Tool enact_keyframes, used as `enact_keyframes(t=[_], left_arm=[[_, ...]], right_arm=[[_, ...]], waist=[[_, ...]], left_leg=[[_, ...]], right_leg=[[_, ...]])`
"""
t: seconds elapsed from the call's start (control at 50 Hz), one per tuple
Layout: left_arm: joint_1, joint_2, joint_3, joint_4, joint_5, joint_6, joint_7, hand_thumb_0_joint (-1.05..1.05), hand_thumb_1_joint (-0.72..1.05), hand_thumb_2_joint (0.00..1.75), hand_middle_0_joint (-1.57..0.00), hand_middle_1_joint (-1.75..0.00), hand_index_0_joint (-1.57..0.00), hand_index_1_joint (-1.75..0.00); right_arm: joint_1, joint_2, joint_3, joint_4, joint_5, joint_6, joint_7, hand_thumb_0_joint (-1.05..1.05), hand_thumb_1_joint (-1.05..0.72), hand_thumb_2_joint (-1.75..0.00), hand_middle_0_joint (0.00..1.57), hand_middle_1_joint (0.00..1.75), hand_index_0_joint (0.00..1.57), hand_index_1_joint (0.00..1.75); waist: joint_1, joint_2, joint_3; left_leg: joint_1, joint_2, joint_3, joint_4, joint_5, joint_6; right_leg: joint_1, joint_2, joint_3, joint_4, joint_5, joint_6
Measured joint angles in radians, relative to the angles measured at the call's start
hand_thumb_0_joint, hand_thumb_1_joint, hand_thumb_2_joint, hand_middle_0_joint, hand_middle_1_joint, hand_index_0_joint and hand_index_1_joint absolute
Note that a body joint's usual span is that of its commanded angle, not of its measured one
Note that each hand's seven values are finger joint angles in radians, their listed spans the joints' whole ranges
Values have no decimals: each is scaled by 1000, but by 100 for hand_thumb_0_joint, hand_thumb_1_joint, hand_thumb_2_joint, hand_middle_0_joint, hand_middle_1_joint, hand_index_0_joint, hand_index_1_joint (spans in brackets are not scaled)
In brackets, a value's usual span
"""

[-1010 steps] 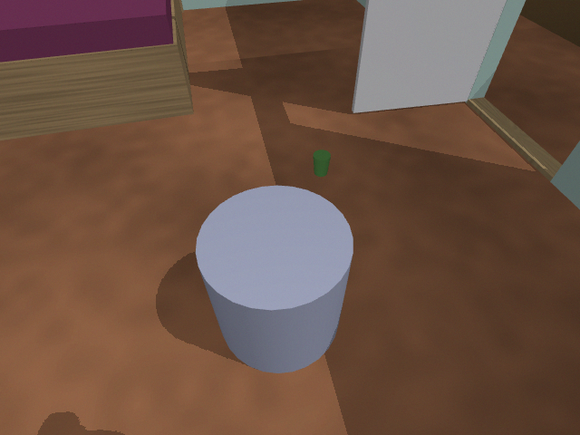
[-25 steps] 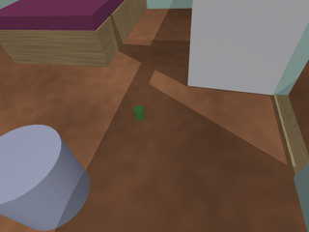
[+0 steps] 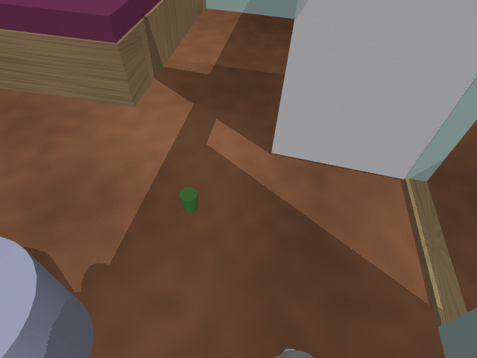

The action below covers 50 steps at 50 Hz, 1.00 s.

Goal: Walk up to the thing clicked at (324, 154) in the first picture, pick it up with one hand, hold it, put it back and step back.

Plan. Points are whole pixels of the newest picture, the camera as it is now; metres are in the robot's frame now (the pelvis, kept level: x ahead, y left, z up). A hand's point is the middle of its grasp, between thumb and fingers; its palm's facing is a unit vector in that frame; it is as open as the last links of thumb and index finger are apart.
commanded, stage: walk up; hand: left
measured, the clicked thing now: (189, 201) +0.95 +0.23 -0.71
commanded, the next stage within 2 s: none
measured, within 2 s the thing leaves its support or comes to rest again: neither
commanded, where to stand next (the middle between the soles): +0.58 -0.03 m, yaw +0 degrees
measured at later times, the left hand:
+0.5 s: hand (127, 311) +0.24 +0.22 -0.11, palm faces +0.00 -0.91 -0.41, open 7.4 cm
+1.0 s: hand (141, 230) +0.43 +0.24 -0.14, palm faces -0.06 -0.92 -0.38, open 7.4 cm
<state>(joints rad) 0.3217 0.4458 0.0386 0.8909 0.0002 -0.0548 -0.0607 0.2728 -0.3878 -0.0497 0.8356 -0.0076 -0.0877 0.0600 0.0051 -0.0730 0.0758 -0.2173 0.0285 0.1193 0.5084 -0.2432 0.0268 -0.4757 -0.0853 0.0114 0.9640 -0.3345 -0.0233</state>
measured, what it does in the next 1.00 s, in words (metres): walks ahead: right foot, then left foot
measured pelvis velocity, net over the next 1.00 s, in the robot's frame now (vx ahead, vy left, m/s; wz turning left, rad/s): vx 0.38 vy -0.04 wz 0.01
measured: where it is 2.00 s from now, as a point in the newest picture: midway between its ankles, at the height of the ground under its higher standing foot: (239, 284)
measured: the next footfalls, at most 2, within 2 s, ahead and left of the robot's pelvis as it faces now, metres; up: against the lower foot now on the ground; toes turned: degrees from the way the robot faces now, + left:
right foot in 0.18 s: +0.24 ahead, -0.16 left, +0.00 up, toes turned -5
left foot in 0.64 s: +0.40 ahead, +0.09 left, +0.00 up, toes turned +7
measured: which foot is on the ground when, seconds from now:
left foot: down 0.00-0.22, up 0.24-0.62, down 0.64-1.00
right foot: up 0.00-0.16, down 0.18-0.66, up 0.68-1.00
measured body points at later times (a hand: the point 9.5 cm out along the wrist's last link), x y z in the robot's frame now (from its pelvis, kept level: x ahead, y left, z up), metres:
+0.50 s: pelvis +0.20 -0.06 +0.01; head +0.22 -0.08 +0.45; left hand +0.24 +0.27 -0.09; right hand +0.29 -0.37 -0.12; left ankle +0.30 +0.10 -0.69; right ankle +0.20 -0.16 -0.73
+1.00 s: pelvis +0.38 -0.04 +0.00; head +0.39 -0.04 +0.45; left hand +0.43 +0.29 -0.11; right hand +0.44 -0.37 -0.11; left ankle +0.36 +0.08 -0.73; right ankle +0.49 -0.18 -0.72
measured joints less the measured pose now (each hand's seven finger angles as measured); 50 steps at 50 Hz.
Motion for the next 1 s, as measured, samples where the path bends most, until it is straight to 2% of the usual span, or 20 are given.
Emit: enact_keyframes(t=[0.1, 0.18, 0.2, 0.22, 0.28, 0.32, 0.38, 0.48, 0.6, 0.64, 0.66, 0.7, 0.74, 0.78, 0.9, 1.0], left_arm=[[-32, -5, 9, 1, 12, 6, -24, 1, 91, 90, -21, -30, -20, -30], [-46, 0, 21, 1, 14, -6, -29, 1, 91, 90, -21, -30, -20, -30], [-52, -3, 26, 1, 16, -14, -24, 1, 91, 90, -21, -30, -20, -30], [-60, -10, 29, -4, 19, -23, -17, 1, 91, 90, -21, -30, -20, -30], [-67, -25, 22, -31, 6, -42, 0, 0, 91, 90, -21, -30, -20, -30], [-60, -41, 12, -41, -2, -42, 9, 0, 91, 90, -21, -30, -20, -30], [-36, -53, 0, -45, -2, -42, 15, 0, 91, 90, -21, -30, -21, -30], [9, -46, -1, -51, 7, -40, 15, 0, 90, 90, -21, -30, -21, -30], [56, -22, 2, -50, 10, -31, 14, 0, 90, 90, -21, -30, -21, -30], [74, -12, 0, -44, 11, -23, 17, 1, 90, 90, -21, -30, -21, -30], [75, -7, -1, -37, 9, -18, 20, 1, 90, 90, -21, -30, -21, -30], [61, -12, -3, -17, 3, -1, 29, 1, 91, 90, -21, -30, -21, -30], [48, -10, -11, -4, 0, 8, 33, 1, 91, 90, -21, -30, -20, -30], [36, -6, -12, -1, -3, 6, 31, 1, 91, 90, -21, -30, -20, -30], [11, -12, -2, -6, 5, 0, 8, 1, 91, 90, -21, -30, -20, -30], [-5, -17, 6, 3, 8, -9, 0, 1, 91, 90, -21, -30, -20, -30]], right_arm=[[51, -26, -5, 9, -3, 2, 4, 0, -90, -90, 21, 30, 21, 30], [87, -47, -10, 25, -2, 20, 2, 0, -90, -90, 21, 30, 21, 30], [91, -54, -12, 31, -3, 25, 0, 0, -90, -90, 21, 30, 21, 30], [88, -58, -14, 40, -2, 32, -6, 0, -90, -90, 21, 30, 20, 30], [62, -53, -5, 65, 2, 52, -18, 1, -90, -90, 21, 30, 20, 30], [43, -55, 0, 69, 10, 52, -17, 1, -90, -90, 20, 30, 20, 30], [18, -51, -1, 55, 9, 47, -6, 1, -90, -90, 20, 30, 20, 30], [-11, -37, -8, 41, -7, 53, 16, 0, -90, -90, 20, 30, 20, 30], [-33, -27, -13, 40, -13, 51, 28, 0, -90, -90, 20, 30, 20, 30], [-34, -30, -15, 31, -14, 40, 28, 0, -90, -90, 21, 30, 20, 30], [-41, -26, -18, 27, -17, 31, 23, 0, -90, -90, 21, 30, 20, 30], [-46, -22, -19, 4, -16, 16, 13, 0, -90, -90, 21, 30, 20, 30], [-42, -12, -14, -11, -2, 11, 5, 0, -90, -90, 21, 30, 20, 30], [-31, -3, -5, -18, 5, 8, -2, 0, -90, -90, 21, 30, 20, 30], [13, -13, 5, -18, -2, 13, -3, 0, -90, -90, 21, 30, 20, 30], [54, -38, -1, -9, -4, 34, 5, 0, -90, -90, 21, 30, 21, 30]], waist=[[-23, 30, -6], [-35, 58, -25], [-32, 80, -24], [-32, 106, -17], [-10, 117, -1], [1, 128, 3], [10, 138, 0], [24, 128, -2], [45, 95, -2], [45, 80, -11], [42, 59, -6], [30, 44, 4], [18, 33, 8], [11, 17, 9], [-6, 22, 6], [-26, 60, -8]], left_leg=[[86, 6, 5, -35, -53, -16], [120, 26, -2, 27, -150, -42], [114, 48, -10, 81, -190, -37], [85, 71, -34, 175, -204, -17], [-54, 24, -106, 500, -225, 5], [-137, 9, -118, 586, -186, 10], [-225, 20, -122, 538, -112, 1], [-288, 50, -115, 324, -18, -21], [-232, 48, -77, 111, 56, -5], [-180, 29, -64, 62, 69, 8], [-170, 12, -53, 72, 89, 8], [-167, 2, -45, 123, 43, 8], [-134, 0, -42, 113, 20, 12], [-88, -6, -35, 70, 21, 9], [8, -6, -18, 0, -5, 11], [48, 8, -19, 28, -76, -5]], right_leg=[[-20, -32, -24, -235, 112, 7], [50, -13, -52, -360, 163, -4], [66, 5, -63, -358, 179, 0], [72, 23, -82, -327, 153, 1], [105, 26, -92, -300, 91, -8], [152, 29, -97, -344, 90, -14], [216, 40, -106, -419, 97, -16], [295, 58, -122, -489, 77, -18], [360, 58, -141, -454, -20, 7], [362, 46, -140, -394, -81, 20], [344, 24, -130, -322, -112, 12], [260, 35, -69, -99, -140, -7], [170, 58, -26, 74, -126, -19], [102, 51, -8, 114, -82, -22], [5, -11, -21, -94, 0, 8], [39, -10, -40, -292, 102, 11]])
